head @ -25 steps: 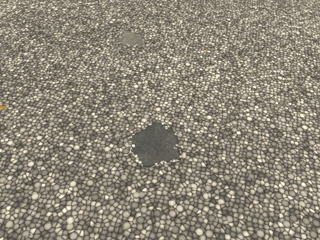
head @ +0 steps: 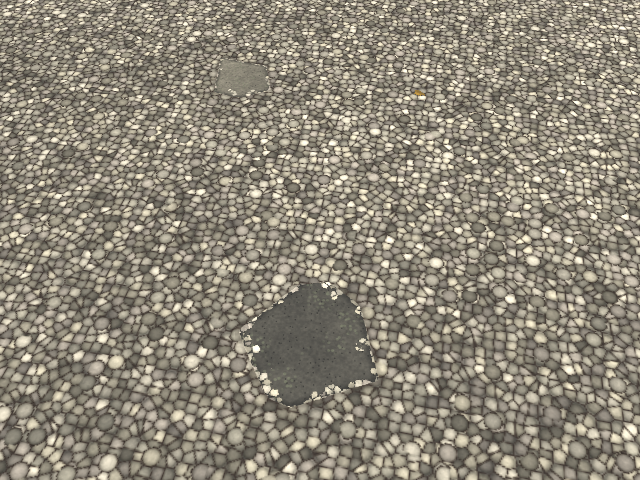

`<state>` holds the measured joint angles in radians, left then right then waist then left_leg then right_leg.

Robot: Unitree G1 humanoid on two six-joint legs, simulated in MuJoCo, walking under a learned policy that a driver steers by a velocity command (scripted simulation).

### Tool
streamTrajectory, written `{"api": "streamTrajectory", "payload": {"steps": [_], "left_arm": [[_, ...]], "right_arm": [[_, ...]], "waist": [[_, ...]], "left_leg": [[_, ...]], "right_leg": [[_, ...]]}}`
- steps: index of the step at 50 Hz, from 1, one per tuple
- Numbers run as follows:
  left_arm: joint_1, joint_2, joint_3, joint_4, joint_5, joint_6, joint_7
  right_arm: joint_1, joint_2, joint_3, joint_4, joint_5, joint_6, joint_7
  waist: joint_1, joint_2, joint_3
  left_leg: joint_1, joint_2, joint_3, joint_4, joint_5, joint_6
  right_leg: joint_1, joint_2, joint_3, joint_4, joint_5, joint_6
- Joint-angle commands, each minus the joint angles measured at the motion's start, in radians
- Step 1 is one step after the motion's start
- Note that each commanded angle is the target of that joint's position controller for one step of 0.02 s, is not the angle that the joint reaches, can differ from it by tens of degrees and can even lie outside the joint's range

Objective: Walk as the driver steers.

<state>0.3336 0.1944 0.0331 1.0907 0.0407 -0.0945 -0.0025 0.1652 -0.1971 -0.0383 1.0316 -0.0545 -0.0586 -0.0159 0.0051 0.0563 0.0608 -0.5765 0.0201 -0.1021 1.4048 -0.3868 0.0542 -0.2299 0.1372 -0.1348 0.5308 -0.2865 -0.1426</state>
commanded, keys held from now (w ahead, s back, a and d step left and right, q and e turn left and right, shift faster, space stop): w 0.10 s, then w+e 0.90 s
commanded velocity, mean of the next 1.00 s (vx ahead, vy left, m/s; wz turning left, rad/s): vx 0.50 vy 0.00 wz -0.40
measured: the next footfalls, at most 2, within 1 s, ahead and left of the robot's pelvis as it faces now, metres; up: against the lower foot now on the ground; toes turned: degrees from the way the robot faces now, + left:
left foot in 0.24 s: +0.30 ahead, +0.14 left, +0.00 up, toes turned +2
right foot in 0.80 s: +0.52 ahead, -0.07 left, +0.00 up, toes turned -26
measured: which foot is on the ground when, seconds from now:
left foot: up 0.00-0.22, down 0.24-0.82, up 0.84-1.00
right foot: down 0.00-0.24, up 0.26-0.78, down 0.80-1.00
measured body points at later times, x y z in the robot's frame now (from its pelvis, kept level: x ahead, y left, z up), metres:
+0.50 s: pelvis +0.26 +0.07 +0.02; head +0.28 +0.09 +0.47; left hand +0.37 +0.32 -0.13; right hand +0.23 -0.18 -0.11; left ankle +0.25 +0.14 -0.72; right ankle +0.29 -0.08 -0.64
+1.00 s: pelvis +0.49 -0.03 +0.02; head +0.52 -0.05 +0.46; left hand +0.66 +0.20 -0.12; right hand +0.48 -0.30 -0.11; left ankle +0.58 +0.13 -0.64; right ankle +0.48 -0.05 -0.72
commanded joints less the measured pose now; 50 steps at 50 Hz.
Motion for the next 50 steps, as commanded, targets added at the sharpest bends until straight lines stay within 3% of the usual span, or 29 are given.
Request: {"api": "streamTrajectory", "payload": {"steps": [1,2,4,6,8,9,10,11,12,13,14,15,16,19,21,24,29,33,36,38,39,40,41,42,43,44,45,47,50], "left_arm": [[0.065,0.117,0.010,-0.040,-0.007,-0.030,0.024],[0.074,0.122,0.014,-0.035,-0.010,-0.027,0.020],[0.071,0.127,0.018,-0.045,-0.028,-0.021,0.010],[0.121,0.131,0.023,-0.029,-0.036,-0.008,-0.003],[0.156,0.125,0.025,-0.013,-0.031,0.004,-0.005],[0.152,0.127,0.026,-0.012,-0.025,0.009,-0.003],[0.131,0.136,0.028,-0.015,-0.024,0.012,-0.002],[0.105,0.136,0.029,-0.024,-0.029,0.011,-0.003],[0.088,0.105,0.021,-0.059,-0.040,0.008,-0.005],[0.210,0.002,0.006,-0.071,-0.065,0.015,-0.002],[0.152,0.100,0.033,-0.059,-0.039,0.033,0.006],[0.076,0.093,0.038,-0.081,-0.030,0.035,0.000],[0.039,0.065,0.037,-0.091,-0.027,0.037,-0.005],[0.052,0.041,0.045,-0.085,-0.007,0.065,-0.017],[0.019,0.026,0.046,-0.103,-0.009,0.080,-0.022],[-0.085,0.031,0.045,-0.145,-0.015,0.094,-0.028],[-0.252,0.022,0.028,-0.213,-0.014,0.091,-0.051],[-0.374,0.026,0.016,-0.269,-0.008,0.087,-0.060],[-0.361,0.042,0.021,-0.280,-0.005,0.084,-0.056],[-0.248,0.069,0.034,-0.252,-0.003,0.081,-0.046],[-0.147,0.092,0.047,-0.223,-0.003,0.074,-0.040],[0.000,0.137,0.069,-0.181,0.006,0.065,-0.029],[0.049,0.250,0.101,-0.182,0.014,0.064,-0.014],[0.040,0.303,0.109,-0.202,-0.011,0.077,-0.015],[0.008,0.273,0.100,-0.190,-0.024,0.084,-0.006],[-0.041,0.222,0.088,-0.193,-0.030,0.080,-0.001],[-0.092,0.182,0.078,-0.203,-0.030,0.070,0.003],[-0.119,0.146,0.062,-0.209,-0.043,0.048,0.010],[-0.054,0.178,0.065,-0.198,-0.048,0.024,0.006]], "right_arm": [[-0.069,-0.091,-0.007,-0.099,-0.008,0.017,0.026],[-0.084,-0.054,0.006,-0.108,0.003,0.018,0.031],[-0.125,-0.014,0.029,-0.129,0.019,0.010,0.041],[-0.173,-0.032,0.027,-0.140,0.034,0.011,0.040],[-0.207,-0.044,0.021,-0.160,0.031,0.004,0.038],[-0.174,-0.054,0.014,-0.152,0.030,-0.003,0.035],[-0.082,-0.070,0.005,-0.126,0.032,-0.013,0.031],[0.081,-0.105,-0.013,-0.074,0.026,-0.027,0.023],[0.254,-0.201,-0.041,-0.050,0.001,-0.039,0.009],[0.290,-0.285,-0.061,-0.048,-0.003,-0.029,0.009],[0.237,-0.222,-0.054,-0.060,0.025,-0.010,0.010],[0.129,-0.156,-0.037,-0.080,0.030,-0.008,0.010],[0.056,-0.114,-0.029,-0.092,0.029,-0.015,0.011],[0.079,-0.059,-0.017,-0.073,0.035,-0.042,-0.001],[0.124,-0.067,-0.020,-0.058,0.044,-0.057,-0.004],[0.176,-0.077,-0.022,-0.047,0.042,-0.061,-0.009],[0.237,-0.081,-0.017,-0.035,0.035,-0.063,-0.010],[0.311,-0.108,-0.023,-0.015,0.032,-0.050,-0.017],[0.319,-0.134,-0.030,-0.010,0.028,-0.034,-0.025],[0.312,-0.167,-0.039,-0.013,0.027,-0.021,-0.028],[0.307,-0.180,-0.044,-0.022,0.029,-0.012,-0.025],[0.281,-0.185,-0.047,-0.042,0.034,-0.007,-0.018],[0.276,-0.090,-0.029,-0.106,0.051,-0.011,-0.003],[0.191,-0.124,-0.039,-0.177,0.047,-0.025,0.010],[0.085,-0.145,-0.043,-0.203,0.041,-0.038,0.017],[0.091,-0.134,-0.038,-0.203,0.050,-0.050,0.019],[0.122,-0.125,-0.040,-0.184,0.047,-0.049,0.014],[0.163,-0.111,-0.039,-0.177,0.010,-0.011,0.015],[0.109,-0.097,-0.036,-0.211,0.005,0.022,0.027]], "waist": [[-0.032,0.023,0.065],[-0.030,-0.007,0.050],[-0.006,-0.096,0.026],[0.028,-0.105,0.005],[0.038,-0.082,0.008],[0.020,-0.092,-0.012],[-0.026,-0.095,-0.058],[-0.100,-0.069,-0.132],[-0.160,0.011,-0.250],[-0.099,0.186,-0.373],[-0.107,0.046,-0.291],[-0.071,0.012,-0.127],[-0.043,0.012,-0.042],[0.011,0.026,-0.020],[0.026,0.014,-0.026],[0.019,0.019,-0.008],[-0.006,0.012,0.039],[-0.043,0.018,0.056],[-0.020,0.037,0.029],[0.028,0.063,-0.037],[0.065,0.059,-0.098],[0.143,0.005,-0.172],[0.126,-0.191,-0.257],[0.112,-0.200,-0.299],[0.102,-0.086,-0.156],[0.061,-0.050,-0.066],[0.010,-0.006,-0.024],[-0.040,-0.033,-0.037],[-0.040,-0.060,-0.046]], "left_leg": [[-0.143,0.123,0.007,-0.278,0.154,-0.093],[-0.041,0.113,0.057,-0.381,0.205,-0.087],[0.142,0.071,0.142,-0.589,0.311,-0.043],[0.153,0.030,0.181,-0.663,0.315,-0.012],[0.106,0.012,0.181,-0.750,0.279,0.014],[0.147,-0.007,0.180,-0.793,0.256,0.025],[0.263,-0.030,0.178,-0.847,0.252,0.034],[0.468,-0.021,0.156,-0.915,0.281,0.052],[0.713,0.194,-0.078,-0.953,0.198,0.096],[0.909,0.447,-0.477,-1.056,0.116,0.191],[0.814,0.416,-0.502,-1.111,-0.091,0.185],[0.667,0.370,-0.373,-1.159,-0.144,0.150],[0.545,0.325,-0.256,-1.200,-0.043,0.121],[0.433,0.253,-0.037,-1.225,0.229,0.071],[0.449,0.243,0.040,-1.231,0.343,0.068],[0.472,0.235,0.126,-1.245,0.404,0.059],[0.505,0.219,0.238,-1.238,0.528,0.050],[0.615,0.252,0.296,-1.200,0.653,0.055],[0.684,0.264,0.350,-1.082,0.980,0.057],[0.712,0.269,0.372,-0.886,1.195,0.061],[0.684,0.270,0.374,-0.720,1.164,0.058],[0.536,0.251,0.384,-0.469,0.966,0.027],[0.135,0.129,0.378,-0.108,0.247,-0.028],[-0.112,-0.043,0.174,0.088,-0.142,-0.050],[-0.212,0.037,0.084,0.048,-0.035,-0.038],[-0.178,0.070,0.085,-0.044,0.051,-0.035],[-0.113,0.098,0.082,-0.134,0.083,-0.039],[-0.003,0.114,0.076,-0.218,0.094,-0.068],[-0.012,0.103,0.102,-0.305,0.137,-0.102]], "right_leg": [[-0.056,-0.483,0.463,-0.266,0.524,-0.186],[-0.112,-0.395,0.359,-0.287,0.516,-0.136],[-0.149,-0.290,0.219,-0.307,0.573,-0.065],[-0.019,-0.288,0.219,-0.297,0.596,-0.048],[0.132,-0.309,0.241,-0.234,0.651,-0.052],[0.174,-0.310,0.242,-0.182,0.701,-0.044],[0.181,-0.296,0.232,-0.091,0.743,-0.030],[0.117,-0.254,0.198,0.077,0.676,-0.009],[-0.064,-0.193,0.153,0.347,0.382,0.017],[-0.340,-0.072,0.100,0.649,-0.262,0.046],[-0.432,-0.117,0.174,0.730,-0.230,0.038],[-0.460,-0.161,0.179,0.719,-0.129,0.037],[-0.437,-0.192,0.173,0.680,-0.062,0.044],[-0.340,-0.222,0.167,0.633,0.012,0.067],[-0.368,-0.226,0.160,0.620,0.063,0.075],[-0.452,-0.236,0.147,0.575,0.162,0.090],[-0.456,-0.219,0.087,0.335,0.290,0.091],[-0.428,-0.194,0.011,0.185,0.238,0.056],[-0.328,-0.135,-0.042,0.129,0.111,0.002],[-0.197,-0.068,-0.068,0.098,0.012,-0.045],[-0.076,-0.037,-0.061,0.047,0.000,-0.070],[0.150,-0.063,0.024,-0.056,0.028,-0.109],[0.450,-0.353,0.451,-0.095,-0.074,-0.222],[0.523,-0.490,0.887,-0.257,-0.046,-0.315],[0.433,-0.466,0.723,-0.283,-0.002,-0.275],[0.301,-0.433,0.612,-0.300,0.100,-0.233],[0.206,-0.374,0.516,-0.306,0.230,-0.184],[0.112,-0.295,0.406,-0.308,0.393,-0.154],[0.079,-0.249,0.362,-0.309,0.491,-0.148]]}}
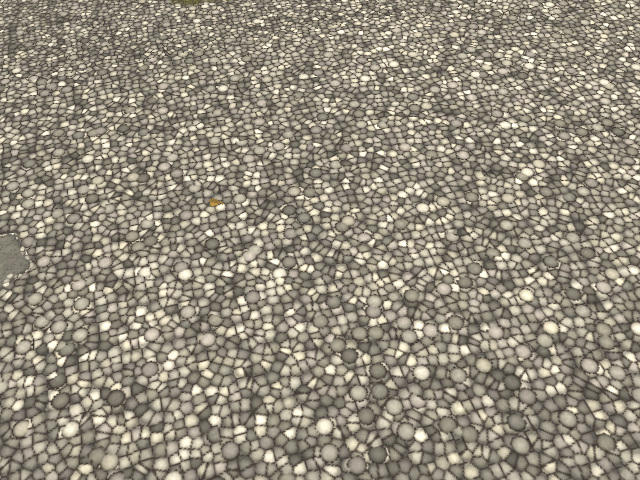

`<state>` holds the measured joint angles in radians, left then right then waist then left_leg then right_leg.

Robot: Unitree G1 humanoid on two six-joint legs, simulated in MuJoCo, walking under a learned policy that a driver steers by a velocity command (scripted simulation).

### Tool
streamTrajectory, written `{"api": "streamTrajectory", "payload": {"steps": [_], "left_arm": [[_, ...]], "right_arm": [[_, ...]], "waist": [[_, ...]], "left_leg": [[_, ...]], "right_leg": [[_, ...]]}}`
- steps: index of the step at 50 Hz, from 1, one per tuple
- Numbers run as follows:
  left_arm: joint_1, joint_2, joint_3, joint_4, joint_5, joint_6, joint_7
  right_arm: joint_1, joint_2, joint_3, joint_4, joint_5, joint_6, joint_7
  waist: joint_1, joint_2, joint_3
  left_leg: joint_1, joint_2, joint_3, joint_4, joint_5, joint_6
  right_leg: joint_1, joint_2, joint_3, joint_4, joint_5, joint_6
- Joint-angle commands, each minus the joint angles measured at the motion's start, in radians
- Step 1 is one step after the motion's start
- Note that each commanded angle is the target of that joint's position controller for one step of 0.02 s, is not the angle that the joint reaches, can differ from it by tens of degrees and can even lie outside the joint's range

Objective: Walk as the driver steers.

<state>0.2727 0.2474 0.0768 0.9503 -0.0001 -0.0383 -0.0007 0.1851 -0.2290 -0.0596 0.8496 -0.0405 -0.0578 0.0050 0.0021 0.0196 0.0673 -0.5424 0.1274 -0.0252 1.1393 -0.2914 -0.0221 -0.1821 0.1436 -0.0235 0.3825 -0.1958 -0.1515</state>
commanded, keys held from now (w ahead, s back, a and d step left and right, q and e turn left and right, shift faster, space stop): w+e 0.66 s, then w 0.22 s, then w+q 0.12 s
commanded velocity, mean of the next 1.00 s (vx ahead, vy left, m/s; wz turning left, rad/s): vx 0.50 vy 0.00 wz -0.48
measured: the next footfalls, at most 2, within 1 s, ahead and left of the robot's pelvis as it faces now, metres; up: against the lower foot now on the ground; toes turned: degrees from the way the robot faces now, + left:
left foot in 0.34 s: +0.38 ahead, +0.12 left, +0.00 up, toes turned -13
right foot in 0.86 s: +0.52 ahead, -0.20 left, +0.00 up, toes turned -31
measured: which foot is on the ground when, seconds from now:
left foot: up 0.00-0.32, down 0.34-0.88, up 0.90-1.00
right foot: down 0.00-0.34, up 0.36-0.84, down 0.86-1.00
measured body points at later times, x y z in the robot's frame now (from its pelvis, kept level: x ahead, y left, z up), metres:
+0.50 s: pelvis +0.28 +0.04 +0.00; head +0.31 +0.05 +0.45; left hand +0.42 +0.30 -0.13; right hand +0.33 -0.25 -0.10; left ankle +0.34 +0.12 -0.74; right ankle +0.17 -0.05 -0.65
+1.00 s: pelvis +0.49 -0.10 +0.00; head +0.51 -0.13 +0.45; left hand +0.73 +0.05 -0.11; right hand +0.38 -0.34 -0.15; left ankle +0.47 +0.07 -0.65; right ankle +0.49 -0.18 -0.74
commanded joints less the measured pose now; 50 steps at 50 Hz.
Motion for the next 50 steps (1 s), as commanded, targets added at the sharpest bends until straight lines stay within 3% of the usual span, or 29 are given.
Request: {"api": "streamTrajectory", "payload": {"steps": [1,6,11,13,14,15,16,17,18,19,20,21,22,24,28,34,38,40,41,42,43,44,45,46,47,48,50], "left_arm": [[0.033,0.134,0.022,-0.056,-0.005,-0.033,0.004],[0.149,0.140,0.021,-0.055,0.002,-0.026,0.003],[0.208,0.162,0.024,-0.063,0.015,-0.022,0.014],[0.181,0.178,0.028,-0.078,0.017,-0.023,0.021],[0.143,0.190,0.031,-0.091,0.018,-0.024,0.022],[0.113,0.206,0.035,-0.103,0.019,-0.028,0.018],[0.091,0.210,0.036,-0.108,0.013,-0.033,0.008],[0.102,0.145,0.018,-0.136,0.002,-0.042,-0.003],[0.216,0.043,-0.001,-0.167,-0.029,-0.037,-0.001],[0.230,0.129,0.006,-0.149,0.007,-0.024,0.007],[0.170,0.144,0.011,-0.142,0.019,-0.015,0.002],[0.117,0.131,0.008,-0.147,0.022,-0.010,-0.007],[0.099,0.117,0.007,-0.153,0.028,-0.003,-0.016],[0.094,0.101,0.004,-0.161,0.038,0.021,-0.034],[-0.017,0.083,-0.004,-0.216,0.038,0.039,-0.056],[-0.213,0.044,-0.028,-0.288,0.034,0.030,-0.077],[-0.294,0.044,-0.037,-0.317,0.042,0.025,-0.079],[-0.286,0.055,-0.033,-0.316,0.051,0.020,-0.069],[-0.243,0.063,-0.028,-0.303,0.055,0.015,-0.063],[-0.132,0.071,-0.020,-0.266,0.060,0.003,-0.056],[0.028,0.102,-0.005,-0.208,0.070,-0.008,-0.045],[0.163,0.201,0.021,-0.192,0.086,-0.012,-0.027],[0.181,0.271,0.037,-0.186,0.045,-0.002,-0.016],[0.138,0.247,0.034,-0.187,0.026,0.000,-0.007],[0.086,0.185,0.017,-0.177,0.027,-0.010,-0.001],[0.042,0.131,0.001,-0.170,0.028,-0.018,-0.002],[-0.017,0.076,-0.018,-0.164,0.022,-0.036,0.000]], "right_arm": [[0.042,-0.066,-0.014,-0.049,-0.007,0.026,0.008],[-0.165,-0.078,-0.005,-0.130,-0.001,0.027,0.015],[-0.298,-0.088,0.010,-0.198,0.011,0.010,0.022],[-0.268,-0.109,0.009,-0.206,0.016,0.002,0.020],[-0.203,-0.124,0.004,-0.192,0.019,-0.003,0.016],[-0.100,-0.150,-0.007,-0.161,0.020,-0.010,0.007],[0.047,-0.177,-0.019,-0.122,0.019,-0.021,-0.005],[0.199,-0.241,-0.034,-0.113,-0.005,-0.030,-0.024],[0.198,-0.326,-0.049,-0.126,-0.028,-0.022,-0.027],[0.138,-0.267,-0.045,-0.133,-0.008,-0.008,-0.020],[0.062,-0.170,-0.022,-0.149,0.002,-0.005,-0.018],[0.025,-0.118,-0.008,-0.146,0.005,-0.007,-0.014],[0.026,-0.108,-0.003,-0.136,0.003,-0.010,-0.015],[0.061,-0.110,-0.002,-0.107,0.013,-0.027,-0.013],[0.110,-0.128,-0.012,-0.080,0.025,-0.053,-0.003],[0.167,-0.137,-0.015,-0.046,0.021,-0.048,-0.002],[0.232,-0.167,-0.019,-0.010,0.021,-0.036,-0.005],[0.258,-0.186,-0.021,0.013,0.022,-0.020,-0.007],[0.263,-0.198,-0.021,0.022,0.022,-0.013,-0.008],[0.261,-0.202,-0.018,0.028,0.025,-0.004,-0.010],[0.260,-0.183,-0.009,0.022,0.029,-0.001,-0.011],[0.270,-0.103,0.016,-0.039,0.051,-0.007,0.000],[0.278,-0.102,0.010,-0.062,0.047,-0.005,0.007],[0.186,-0.159,-0.008,-0.068,0.037,0.002,0.001],[0.154,-0.121,0.002,-0.070,0.049,-0.005,0.005],[0.172,-0.109,0.004,-0.051,0.049,-0.005,0.009],[0.235,-0.099,0.000,-0.011,0.018,0.024,0.018]], "waist": [[-0.024,-0.037,-0.043],[0.054,-0.077,-0.020],[0.095,-0.094,-0.014],[0.066,-0.106,-0.017],[0.027,-0.111,-0.030],[-0.017,-0.107,-0.075],[-0.092,-0.056,-0.153],[-0.143,0.033,-0.292],[-0.064,0.271,-0.387],[-0.028,0.199,-0.336],[-0.015,0.074,-0.188],[-0.012,0.011,-0.107],[-0.003,0.044,-0.080],[0.010,0.091,-0.065],[0.006,0.075,-0.052],[-0.031,0.063,-0.008],[-0.054,0.070,0.015],[-0.046,0.078,0.007],[-0.023,0.085,-0.024],[0.032,0.071,-0.088],[0.097,0.033,-0.191],[0.139,-0.134,-0.346],[0.110,-0.247,-0.420],[0.117,-0.106,-0.310],[0.084,-0.081,-0.190],[0.039,-0.056,-0.120],[-0.018,-0.098,-0.075]], "left_leg": [[-0.074,-0.005,0.031,-0.080,0.075,-0.033],[-0.174,-0.036,0.027,-0.303,0.222,-0.038],[-0.155,-0.088,0.022,-0.482,0.249,-0.012],[-0.055,-0.103,0.006,-0.557,0.222,0.011],[0.062,-0.121,0.008,-0.598,0.188,0.028],[0.219,-0.153,0.020,-0.616,0.148,0.045],[0.418,-0.145,0.021,-0.678,0.175,0.068],[0.653,0.047,-0.167,-0.705,-0.007,0.109],[0.854,0.321,-0.623,-0.809,-0.066,0.207],[0.757,0.319,-0.754,-0.856,-0.189,0.238],[0.609,0.277,-0.590,-0.876,-0.214,0.221],[0.501,0.218,-0.429,-0.897,-0.116,0.200],[0.447,0.175,-0.317,-0.915,-0.015,0.176],[0.391,0.139,-0.182,-0.939,0.152,0.165],[0.421,0.152,-0.052,-0.986,0.277,0.187],[0.443,0.115,0.132,-0.995,0.353,0.165],[0.501,0.143,0.167,-0.977,0.421,0.155],[0.564,0.160,0.182,-0.903,0.608,0.151],[0.588,0.160,0.196,-0.814,0.775,0.146],[0.579,0.145,0.226,-0.660,0.868,0.134],[0.472,0.112,0.252,-0.458,0.771,0.114],[0.153,0.039,0.268,-0.125,0.369,0.070],[-0.067,-0.117,0.165,0.145,-0.246,0.045],[-0.144,-0.078,0.033,0.198,-0.184,0.059],[-0.139,-0.053,-0.003,0.155,-0.120,0.070],[-0.091,-0.025,-0.011,0.063,-0.078,0.075],[0.006,-0.018,-0.017,-0.006,-0.024,0.063]], "right_leg": [[0.032,-0.249,0.255,-0.167,0.391,-0.132],[0.131,-0.244,0.308,-0.158,0.379,-0.098],[0.231,-0.269,0.359,-0.096,0.462,-0.087],[0.222,-0.281,0.383,-0.060,0.498,-0.059],[0.181,-0.274,0.379,-0.024,0.553,-0.034],[0.141,-0.254,0.372,0.066,0.655,-0.011],[0.088,-0.195,0.331,0.251,0.660,0.013],[-0.043,-0.128,0.276,0.518,0.411,0.033],[-0.343,0.028,0.165,0.793,-0.344,0.063],[-0.433,-0.053,0.159,0.905,-0.324,0.052],[-0.442,-0.105,0.144,0.909,-0.224,0.056],[-0.424,-0.139,0.129,0.864,-0.161,0.065],[-0.402,-0.163,0.120,0.829,-0.139,0.073],[-0.372,-0.182,0.102,0.809,-0.120,0.086],[-0.479,-0.210,0.089,0.766,-0.028,0.103],[-0.475,-0.216,0.020,0.458,0.163,0.114],[-0.381,-0.183,-0.043,0.275,0.089,0.079],[-0.326,-0.148,-0.068,0.216,-0.006,0.047],[-0.257,-0.115,-0.082,0.186,-0.048,0.028],[-0.115,-0.079,-0.089,0.116,-0.027,0.006],[0.125,-0.087,-0.055,0.083,0.006,-0.016],[0.461,-0.363,0.302,0.063,-0.129,-0.099],[0.536,-0.574,0.697,-0.073,0.001,-0.180],[0.454,-0.537,0.551,-0.059,0.152,-0.164],[0.317,-0.491,0.391,-0.068,0.248,-0.133],[0.201,-0.439,0.286,-0.107,0.270,-0.077],[0.070,-0.378,0.172,-0.175,0.245,-0.019]]}}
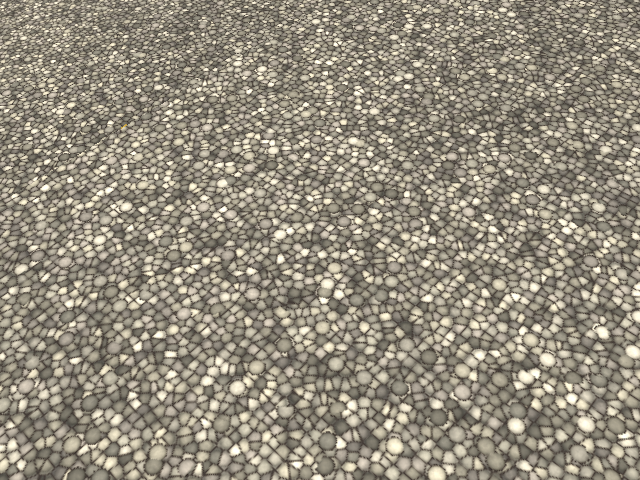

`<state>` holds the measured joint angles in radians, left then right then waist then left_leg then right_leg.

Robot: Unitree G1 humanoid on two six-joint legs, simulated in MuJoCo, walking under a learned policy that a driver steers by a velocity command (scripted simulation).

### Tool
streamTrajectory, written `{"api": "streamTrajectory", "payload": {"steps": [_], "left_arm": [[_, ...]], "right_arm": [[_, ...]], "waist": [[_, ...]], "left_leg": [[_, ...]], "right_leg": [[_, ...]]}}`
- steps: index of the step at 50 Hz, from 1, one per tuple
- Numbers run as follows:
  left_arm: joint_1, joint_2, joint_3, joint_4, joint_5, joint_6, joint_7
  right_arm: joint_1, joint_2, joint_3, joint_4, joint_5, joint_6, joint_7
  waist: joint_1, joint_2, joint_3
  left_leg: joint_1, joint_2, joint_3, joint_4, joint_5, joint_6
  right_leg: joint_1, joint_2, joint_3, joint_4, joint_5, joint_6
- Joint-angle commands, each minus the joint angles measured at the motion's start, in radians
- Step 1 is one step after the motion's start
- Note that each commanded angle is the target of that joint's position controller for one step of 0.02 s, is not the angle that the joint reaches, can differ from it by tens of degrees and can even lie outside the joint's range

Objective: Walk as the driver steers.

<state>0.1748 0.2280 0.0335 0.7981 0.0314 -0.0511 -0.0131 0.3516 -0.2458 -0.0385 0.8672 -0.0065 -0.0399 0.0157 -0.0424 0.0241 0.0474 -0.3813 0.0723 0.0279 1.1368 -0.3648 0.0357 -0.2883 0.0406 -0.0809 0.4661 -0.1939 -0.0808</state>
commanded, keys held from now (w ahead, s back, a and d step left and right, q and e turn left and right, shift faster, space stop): w+q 1.00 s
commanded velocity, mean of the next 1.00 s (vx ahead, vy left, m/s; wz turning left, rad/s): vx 0.50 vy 0.00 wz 0.48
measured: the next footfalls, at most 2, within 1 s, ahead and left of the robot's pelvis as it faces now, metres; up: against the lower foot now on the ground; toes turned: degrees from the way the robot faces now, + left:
left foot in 0.42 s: +0.35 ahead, +0.12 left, +0.00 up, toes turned +17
right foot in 0.92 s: +0.69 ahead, +0.07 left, +0.00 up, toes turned +33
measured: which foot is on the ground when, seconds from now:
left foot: up 0.00-0.40, down 0.42-0.94, up 0.96-1.00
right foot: down 0.00-0.40, up 0.42-0.90, down 0.92-1.00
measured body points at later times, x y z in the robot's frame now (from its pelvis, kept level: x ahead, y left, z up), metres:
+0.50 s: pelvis +0.26 +0.05 -0.02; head +0.29 +0.06 +0.43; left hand +0.23 +0.31 -0.16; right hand +0.47 -0.17 -0.13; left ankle +0.31 +0.11 -0.74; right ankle +0.12 -0.09 -0.63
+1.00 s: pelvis +0.54 +0.10 -0.01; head +0.57 +0.10 +0.44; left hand +0.57 +0.41 -0.10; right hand +0.71 -0.14 -0.14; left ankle +0.35 +0.11 -0.67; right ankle +0.66 +0.05 -0.74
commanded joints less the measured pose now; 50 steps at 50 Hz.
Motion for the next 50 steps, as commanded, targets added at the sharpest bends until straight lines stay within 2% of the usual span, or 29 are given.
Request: {"api": "streamTrajectory", "payload": {"steps": [1,4,7,11,15,18,19,20,21,22,23,24,25,26,27,29,31,36,39,41,43,44,45,46,47,48,49,50], "left_arm": [[0.089,0.093,0.024,-0.007,-0.010,-0.034,0.013],[0.122,0.112,0.030,0.021,-0.014,-0.054,0.013],[0.161,0.103,0.027,0.044,-0.013,-0.059,0.016],[0.189,0.106,0.023,0.068,-0.015,-0.061,0.024],[0.258,0.125,0.024,0.108,-0.010,-0.049,0.038],[0.239,0.169,0.031,0.113,-0.005,-0.036,0.050],[0.226,0.186,0.036,0.110,-0.001,-0.027,0.052],[0.218,0.199,0.039,0.104,-0.001,-0.018,0.051],[0.187,0.200,0.039,0.081,-0.007,-0.017,0.047],[0.237,0.077,0.014,0.019,-0.020,-0.026,0.026],[0.141,0.135,0.025,-0.020,-0.012,-0.038,0.018],[0.069,0.130,0.020,-0.046,-0.014,-0.051,0.013],[0.072,0.129,0.016,-0.047,-0.018,-0.061,0.012],[0.083,0.127,0.018,-0.037,-0.011,-0.055,0.014],[0.103,0.123,0.016,-0.038,0.006,-0.035,0.014],[0.126,0.103,0.012,-0.039,0.021,0.001,0.006],[0.086,0.091,0.009,-0.062,0.019,0.016,0.001],[-0.118,0.090,0.000,-0.134,0.009,0.016,-0.005],[-0.203,0.096,-0.005,-0.166,0.002,0.007,-0.009],[-0.229,0.107,-0.006,-0.184,-0.003,-0.003,-0.009],[-0.169,0.134,0.001,-0.178,-0.006,-0.012,-0.006],[-0.097,0.153,0.009,-0.158,-0.007,-0.017,0.000],[0.022,0.173,0.020,-0.124,-0.005,-0.027,0.010],[0.156,0.228,0.037,-0.103,0.013,-0.040,0.024],[0.254,0.318,0.056,-0.112,0.037,-0.036,0.039],[0.201,0.329,0.065,-0.106,0.022,-0.020,0.034],[0.127,0.221,0.044,-0.126,0.013,-0.012,0.029],[0.083,0.152,0.028,-0.127,0.005,-0.011,0.025]], "right_arm": [[0.078,-0.078,-0.024,-0.021,-0.020,0.017,0.013],[0.008,-0.061,-0.029,-0.036,-0.016,0.029,0.025],[-0.088,-0.058,-0.030,-0.061,-0.018,0.030,0.027],[-0.212,-0.036,-0.015,-0.103,-0.023,0.023,0.037],[-0.314,-0.029,-0.002,-0.155,-0.028,0.019,0.049],[-0.242,-0.053,-0.012,-0.149,-0.029,0.022,0.040],[-0.164,-0.070,-0.021,-0.131,-0.031,0.020,0.034],[-0.052,-0.098,-0.037,-0.100,-0.035,0.013,0.028],[0.100,-0.155,-0.062,-0.059,-0.048,0.006,0.016],[0.108,-0.285,-0.098,-0.063,-0.047,0.011,0.000],[0.109,-0.294,-0.102,-0.074,-0.004,0.021,0.004],[0.052,-0.264,-0.096,-0.069,0.002,0.025,-0.005],[0.007,-0.201,-0.079,-0.069,0.004,0.024,-0.009],[-0.038,-0.163,-0.068,-0.073,0.002,0.020,-0.011],[-0.067,-0.139,-0.059,-0.077,0.007,0.013,-0.014],[-0.065,-0.143,-0.056,-0.080,0.008,-0.007,-0.010],[-0.039,-0.173,-0.064,-0.076,0.007,-0.017,-0.007],[0.049,-0.181,-0.069,-0.071,0.007,-0.012,-0.008],[0.095,-0.191,-0.073,-0.072,-0.001,-0.008,-0.013],[0.100,-0.201,-0.075,-0.080,-0.008,-0.007,-0.018],[0.054,-0.217,-0.078,-0.100,-0.013,-0.008,-0.024],[0.021,-0.227,-0.080,-0.111,-0.014,-0.011,-0.023],[-0.003,-0.229,-0.079,-0.116,-0.010,-0.016,-0.018],[0.000,-0.185,-0.066,-0.125,0.001,-0.025,-0.008],[0.045,-0.089,-0.042,-0.167,0.031,-0.029,-0.007],[0.109,-0.126,-0.043,-0.180,0.008,-0.021,-0.009],[0.082,-0.165,-0.049,-0.143,-0.012,-0.003,-0.013],[0.021,-0.158,-0.047,-0.143,-0.018,0.001,-0.002]], "waist": [[0.022,-0.107,-0.056],[0.020,-0.091,-0.011],[0.038,-0.079,0.028],[0.064,-0.081,0.052],[0.093,-0.078,0.068],[0.045,-0.119,-0.002],[0.009,-0.127,-0.050],[-0.041,-0.118,-0.117],[-0.124,-0.056,-0.196],[-0.057,0.181,-0.280],[-0.087,0.103,-0.346],[-0.065,0.031,-0.194],[-0.024,-0.034,-0.098],[0.022,-0.070,-0.038],[0.055,-0.060,-0.027],[0.076,-0.033,-0.048],[0.072,-0.013,-0.043],[-0.009,0.039,-0.017],[-0.047,0.045,-0.023],[-0.051,0.051,-0.024],[-0.008,0.064,-0.033],[0.030,0.068,-0.052],[0.092,0.037,-0.102],[0.151,-0.050,-0.203],[0.158,-0.227,-0.333],[0.082,-0.340,-0.345],[0.065,-0.153,-0.202],[0.067,-0.063,-0.105]], "left_leg": [[-0.141,0.025,-0.067,-0.001,0.076,0.002],[-0.227,0.026,-0.074,-0.037,0.180,-0.006],[-0.320,0.022,-0.075,-0.121,0.277,-0.014],[-0.311,0.008,-0.005,-0.320,0.381,-0.007],[-0.287,-0.023,0.081,-0.471,0.333,0.042],[-0.144,-0.113,0.145,-0.502,0.188,0.107],[-0.058,-0.147,0.151,-0.513,0.133,0.134],[0.084,-0.172,0.132,-0.561,0.111,0.162],[0.324,-0.112,0.012,-0.646,0.114,0.214],[0.646,0.200,-0.475,-0.668,0.163,0.362],[0.703,0.272,-0.798,-0.817,0.192,0.437],[0.598,0.256,-0.631,-0.842,0.208,0.398],[0.451,0.222,-0.527,-0.865,0.280,0.348],[0.334,0.165,-0.438,-0.880,0.369,0.301],[0.251,0.119,-0.370,-0.896,0.436,0.281],[0.193,0.071,-0.303,-0.906,0.525,0.272],[0.169,0.041,-0.274,-0.920,0.536,0.263],[0.238,0.007,-0.292,-0.910,0.471,0.208],[0.314,0.023,-0.328,-0.864,0.520,0.201],[0.343,0.041,-0.360,-0.822,0.563,0.190],[0.318,0.053,-0.396,-0.778,0.577,0.156],[0.284,0.047,-0.404,-0.726,0.625,0.137],[0.249,0.004,-0.384,-0.598,0.664,0.114],[0.162,-0.069,-0.316,-0.368,0.563,0.085],[-0.082,-0.192,-0.186,-0.073,0.103,0.048],[-0.243,-0.201,-0.144,0.065,-0.191,0.049],[-0.282,-0.119,-0.154,0.128,-0.105,0.052],[-0.266,-0.089,-0.138,0.097,-0.028,0.044]], "right_leg": [[0.158,-0.269,0.206,-0.282,0.256,-0.089],[0.162,-0.263,0.128,-0.343,0.246,-0.084],[0.203,-0.257,0.062,-0.360,0.273,-0.078],[0.252,-0.248,-0.032,-0.349,0.369,-0.060],[0.373,-0.277,-0.091,-0.283,0.561,-0.040],[0.438,-0.289,-0.139,-0.088,1.005,-0.019],[0.436,-0.292,-0.147,0.045,1.086,-0.021],[0.387,-0.290,-0.148,0.228,1.026,-0.022],[0.211,-0.259,-0.159,0.500,0.774,0.002],[-0.222,-0.081,-0.145,0.889,-0.108,0.058],[-0.408,0.015,0.086,1.044,-0.321,0.067],[-0.494,-0.066,0.142,1.008,-0.218,0.060],[-0.456,-0.105,0.129,0.905,-0.147,0.060],[-0.395,-0.131,0.125,0.820,-0.132,0.069],[-0.328,-0.143,0.126,0.766,-0.131,0.087],[-0.272,-0.144,0.107,0.695,-0.126,0.111],[-0.288,-0.144,0.087,0.608,-0.071,0.130],[-0.357,-0.125,0.081,0.338,0.124,0.149],[-0.360,-0.095,0.084,0.229,0.156,0.142],[-0.327,-0.075,0.093,0.168,0.135,0.128],[-0.199,-0.057,0.109,0.093,0.081,0.104],[-0.083,-0.035,0.104,0.066,0.038,0.089],[0.078,-0.018,0.092,0.004,0.040,0.069],[0.287,-0.136,0.201,-0.041,-0.038,0.028],[0.531,-0.411,0.566,-0.117,-0.248,-0.041],[0.517,-0.496,0.881,-0.209,-0.298,-0.117],[0.394,-0.462,0.758,-0.201,-0.381,-0.111],[0.276,-0.402,0.594,-0.217,-0.304,-0.092]]}}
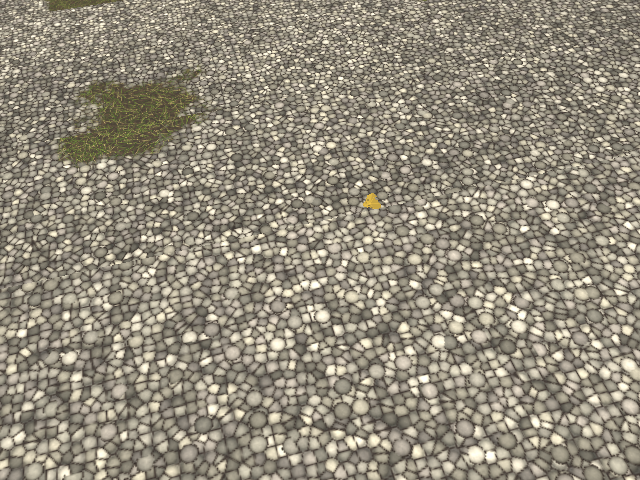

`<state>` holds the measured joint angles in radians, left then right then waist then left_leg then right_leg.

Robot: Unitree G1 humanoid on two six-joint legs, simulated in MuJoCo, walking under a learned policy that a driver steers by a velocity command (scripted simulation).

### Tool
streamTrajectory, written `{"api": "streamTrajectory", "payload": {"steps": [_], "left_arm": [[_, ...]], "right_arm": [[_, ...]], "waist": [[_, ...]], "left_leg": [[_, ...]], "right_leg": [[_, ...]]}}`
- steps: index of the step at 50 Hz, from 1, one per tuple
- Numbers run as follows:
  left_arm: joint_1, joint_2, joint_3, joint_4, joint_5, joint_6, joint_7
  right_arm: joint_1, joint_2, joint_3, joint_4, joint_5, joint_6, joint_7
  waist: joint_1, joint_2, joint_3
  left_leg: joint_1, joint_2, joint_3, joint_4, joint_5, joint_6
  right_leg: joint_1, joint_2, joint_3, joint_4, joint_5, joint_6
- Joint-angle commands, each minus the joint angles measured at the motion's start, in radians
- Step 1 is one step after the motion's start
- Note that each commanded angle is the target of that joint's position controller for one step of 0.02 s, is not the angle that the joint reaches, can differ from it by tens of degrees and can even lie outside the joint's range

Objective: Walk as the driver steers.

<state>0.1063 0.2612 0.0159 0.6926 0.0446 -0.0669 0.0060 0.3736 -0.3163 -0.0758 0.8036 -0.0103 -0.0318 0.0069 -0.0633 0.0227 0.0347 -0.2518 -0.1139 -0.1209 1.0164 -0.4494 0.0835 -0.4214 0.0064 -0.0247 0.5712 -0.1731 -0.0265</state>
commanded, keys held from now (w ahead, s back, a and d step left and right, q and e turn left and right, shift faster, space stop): w+q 0.82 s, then w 0.18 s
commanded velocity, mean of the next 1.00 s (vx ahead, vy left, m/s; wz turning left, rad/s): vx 0.50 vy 0.00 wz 0.56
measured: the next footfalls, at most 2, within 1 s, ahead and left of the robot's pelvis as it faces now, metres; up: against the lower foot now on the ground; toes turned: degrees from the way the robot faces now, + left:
left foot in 0.44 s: +0.35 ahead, +0.15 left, +0.00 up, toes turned +20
right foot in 0.98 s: +0.70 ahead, +0.14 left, +0.00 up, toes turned +33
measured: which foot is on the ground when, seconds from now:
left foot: up 0.00-0.42, down 0.44-1.00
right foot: down 0.00-0.46, up 0.48-0.96, down 0.98-1.00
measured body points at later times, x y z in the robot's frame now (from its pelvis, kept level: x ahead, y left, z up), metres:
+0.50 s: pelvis +0.25 +0.06 -0.01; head +0.28 +0.08 +0.44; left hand +0.17 +0.32 -0.15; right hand +0.52 -0.11 -0.09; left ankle +0.31 +0.14 -0.73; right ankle +0.10 -0.11 -0.66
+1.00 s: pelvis +0.52 +0.15 -0.01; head +0.55 +0.16 +0.44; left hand +0.58 +0.46 -0.08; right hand +0.65 -0.11 -0.13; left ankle +0.32 +0.14 -0.71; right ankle +0.66 +0.12 -0.73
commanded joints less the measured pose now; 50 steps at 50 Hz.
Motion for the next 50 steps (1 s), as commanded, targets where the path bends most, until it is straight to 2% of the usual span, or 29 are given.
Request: {"api": "streamTrajectory", "payload": {"steps": [1,2,3,5,7,10,13,16,18,20,21,22,23,24,25,26,27,28,29,30,33,37,41,44,46,47,48,49,50], "left_arm": [[0.130,0.096,0.038,-0.017,-0.007,0.002,0.005],[0.144,0.091,0.036,0.000,-0.010,-0.005,0.008],[0.155,0.095,0.037,0.012,-0.014,-0.014,0.006],[0.184,0.104,0.043,0.030,-0.024,-0.032,-0.003],[0.200,0.113,0.049,0.043,-0.027,-0.040,-0.007],[0.227,0.115,0.053,0.065,-0.025,-0.037,-0.008],[0.239,0.124,0.057,0.079,-0.025,-0.034,-0.009],[0.274,0.149,0.065,0.100,-0.025,-0.027,-0.002],[0.300,0.165,0.069,0.116,-0.024,-0.014,0.003],[0.309,0.196,0.075,0.128,-0.022,0.001,0.009],[0.310,0.211,0.077,0.130,-0.024,0.010,0.011],[0.298,0.210,0.074,0.121,-0.027,0.018,0.011],[0.317,0.152,0.056,0.075,-0.032,0.015,0.004],[0.281,0.096,0.048,-0.001,-0.024,0.009,-0.010],[0.164,0.159,0.057,-0.026,-0.013,0.004,-0.013],[0.140,0.129,0.046,-0.031,-0.029,-0.006,-0.015],[0.164,0.117,0.040,-0.013,-0.028,-0.011,-0.013],[0.173,0.115,0.041,-0.012,-0.012,0.001,-0.013],[0.210,0.116,0.040,0.003,0.002,0.020,-0.015],[0.223,0.114,0.041,0.006,0.008,0.036,-0.018],[0.167,0.090,0.036,-0.011,0.006,0.055,-0.025],[-0.001,0.085,0.032,-0.059,0.002,0.052,-0.026],[-0.121,0.082,0.024,-0.099,-0.007,0.042,-0.031],[-0.151,0.081,0.019,-0.114,-0.013,0.028,-0.033],[-0.083,0.093,0.025,-0.098,-0.012,0.021,-0.029],[-0.008,0.110,0.035,-0.073,-0.010,0.017,-0.021],[0.121,0.128,0.047,-0.034,-0.006,0.009,-0.012],[0.268,0.180,0.062,-0.014,0.006,-0.002,0.003],[0.355,0.289,0.086,-0.008,0.020,0.002,0.010]], "right_arm": [[-0.022,-0.070,-0.007,-0.084,-0.014,-0.002,0.016],[-0.034,-0.065,-0.007,-0.090,-0.026,0.009,0.026],[-0.029,-0.057,-0.004,-0.086,-0.030,0.020,0.034],[-0.061,-0.047,-0.001,-0.107,-0.027,0.031,0.045],[-0.120,-0.039,0.002,-0.130,-0.027,0.036,0.052],[-0.213,-0.025,0.010,-0.163,-0.026,0.036,0.059],[-0.304,0.000,0.024,-0.192,-0.023,0.030,0.071],[-0.382,0.002,0.030,-0.221,-0.027,0.028,0.081],[-0.401,-0.006,0.028,-0.234,-0.033,0.029,0.079],[-0.352,-0.021,0.018,-0.225,-0.040,0.028,0.068],[-0.260,-0.037,0.008,-0.201,-0.043,0.022,0.059],[-0.087,-0.061,-0.009,-0.144,-0.050,0.012,0.046],[0.043,-0.162,-0.042,-0.118,-0.057,0.012,0.028],[0.004,-0.260,-0.065,-0.142,-0.017,0.019,0.020],[0.037,-0.240,-0.064,-0.144,-0.004,0.027,0.012],[0.003,-0.194,-0.052,-0.120,-0.001,0.025,0.001],[-0.035,-0.135,-0.035,-0.112,0.001,0.019,-0.003],[-0.069,-0.109,-0.025,-0.109,0.007,0.011,-0.006],[-0.106,-0.089,-0.017,-0.119,0.007,0.005,-0.005],[-0.108,-0.085,-0.013,-0.120,0.008,-0.005,-0.001],[-0.063,-0.111,-0.022,-0.099,0.007,-0.019,0.002],[0.018,-0.111,-0.024,-0.073,0.009,-0.019,0.000],[0.096,-0.121,-0.027,-0.054,0.005,-0.020,-0.008],[0.117,-0.116,-0.022,-0.044,-0.002,-0.021,-0.017],[0.086,-0.123,-0.020,-0.044,-0.004,-0.025,-0.023],[0.071,-0.132,-0.019,-0.042,-0.005,-0.027,-0.022],[0.054,-0.134,-0.017,-0.038,-0.001,-0.029,-0.018],[0.054,-0.098,-0.006,-0.050,0.003,-0.036,-0.013],[0.165,-0.012,0.010,-0.071,0.029,-0.038,-0.012]], "waist": [[0.072,-0.079,-0.052],[0.067,-0.123,-0.030],[0.062,-0.136,-0.027],[0.057,-0.132,-0.035],[0.061,-0.118,-0.024],[0.076,-0.110,0.004],[0.095,-0.112,0.023],[0.115,-0.112,0.045],[0.120,-0.113,0.047],[0.090,-0.129,0.000],[0.047,-0.125,-0.059],[-0.032,-0.080,-0.158],[-0.073,0.060,-0.285],[-0.018,0.251,-0.358],[-0.076,0.087,-0.309],[-0.039,0.041,-0.185],[0.015,-0.009,-0.097],[0.056,-0.009,-0.064],[0.087,0.000,-0.066],[0.097,0.007,-0.075],[0.088,0.003,-0.050],[0.031,0.025,0.005],[-0.019,0.031,0.003],[-0.028,0.045,0.005],[0.011,0.057,-0.001],[0.046,0.056,-0.027],[0.115,0.020,-0.086],[0.180,-0.035,-0.197],[0.148,-0.246,-0.334]], "left_leg": [[-0.371,0.125,0.023,0.175,0.094,-0.013],[-0.358,0.145,0.032,0.152,0.108,-0.023],[-0.344,0.150,0.043,0.154,0.127,-0.031],[-0.368,0.156,0.049,0.150,0.168,-0.039],[-0.426,0.168,0.052,0.126,0.221,-0.051],[-0.478,0.177,0.076,0.018,0.311,-0.065],[-0.426,0.180,0.124,-0.164,0.407,-0.056],[-0.377,0.173,0.184,-0.297,0.376,-0.026],[-0.347,0.149,0.220,-0.355,0.302,0.004],[-0.241,0.082,0.261,-0.393,0.190,0.045],[-0.135,0.037,0.268,-0.424,0.159,0.071],[0.089,0.005,0.252,-0.499,0.201,0.103],[0.398,0.210,-0.044,-0.543,0.025,0.174],[0.584,0.449,-0.594,-0.683,0.084,0.292],[0.569,0.441,-0.556,-0.718,0.244,0.294],[0.456,0.422,-0.403,-0.704,0.374,0.281],[0.307,0.367,-0.302,-0.712,0.503,0.236],[0.212,0.314,-0.239,-0.725,0.569,0.210],[0.151,0.280,-0.194,-0.741,0.597,0.199],[0.117,0.265,-0.180,-0.752,0.628,0.202],[0.068,0.231,-0.164,-0.795,0.562,0.206],[0.110,0.213,-0.191,-0.812,0.491,0.181],[0.206,0.220,-0.219,-0.746,0.606,0.165],[0.247,0.239,-0.226,-0.702,0.705,0.141],[0.223,0.250,-0.232,-0.670,0.772,0.106],[0.213,0.237,-0.220,-0.598,0.886,0.087],[0.195,0.189,-0.171,-0.437,0.941,0.064],[0.076,0.140,-0.129,-0.199,0.767,0.038],[-0.199,-0.021,-0.017,0.144,0.187,-0.012]], "right_leg": [[0.342,-0.318,0.409,-0.347,-0.204,-0.120],[0.305,-0.287,0.319,-0.360,-0.099,-0.110],[0.287,-0.267,0.253,-0.370,-0.012,-0.106],[0.297,-0.271,0.181,-0.385,0.117,-0.120],[0.317,-0.278,0.118,-0.409,0.161,-0.132],[0.343,-0.264,0.019,-0.423,0.215,-0.130],[0.346,-0.245,-0.073,-0.417,0.235,-0.111],[0.391,-0.268,-0.118,-0.401,0.275,-0.095],[0.449,-0.282,-0.149,-0.349,0.388,-0.082],[0.495,-0.286,-0.192,-0.192,0.720,-0.068],[0.496,-0.282,-0.208,-0.037,0.834,-0.065],[0.407,-0.258,-0.236,0.198,0.765,-0.042],[0.115,-0.213,-0.240,0.519,0.391,-0.001],[-0.248,-0.006,-0.130,0.828,-0.366,0.055],[-0.361,-0.038,0.031,0.869,-0.310,0.050],[-0.371,-0.086,0.043,0.821,-0.223,0.041],[-0.305,-0.121,0.042,0.706,-0.182,0.038],[-0.242,-0.137,0.052,0.641,-0.185,0.044],[-0.180,-0.141,0.052,0.608,-0.181,0.053],[-0.152,-0.134,0.043,0.586,-0.180,0.061],[-0.179,-0.123,0.025,0.483,-0.096,0.080],[-0.265,-0.111,0.034,0.297,0.066,0.090],[-0.276,-0.068,0.037,0.157,0.129,0.082],[-0.210,-0.040,0.024,0.066,0.124,0.051],[-0.056,-0.014,0.018,-0.004,0.076,0.015],[0.058,0.017,0.002,-0.028,0.031,-0.005],[0.219,0.028,-0.010,-0.096,0.051,-0.029],[0.445,-0.113,0.134,-0.108,-0.033,-0.074],[0.703,-0.390,0.586,-0.165,-0.108,-0.192]]}}
Velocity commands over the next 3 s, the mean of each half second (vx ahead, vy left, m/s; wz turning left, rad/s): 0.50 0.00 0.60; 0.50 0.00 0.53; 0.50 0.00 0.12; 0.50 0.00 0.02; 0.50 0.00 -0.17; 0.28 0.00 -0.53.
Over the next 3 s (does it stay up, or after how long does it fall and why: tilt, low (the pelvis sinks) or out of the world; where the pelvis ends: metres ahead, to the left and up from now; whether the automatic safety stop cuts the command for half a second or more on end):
stays up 1.33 0.69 -0.17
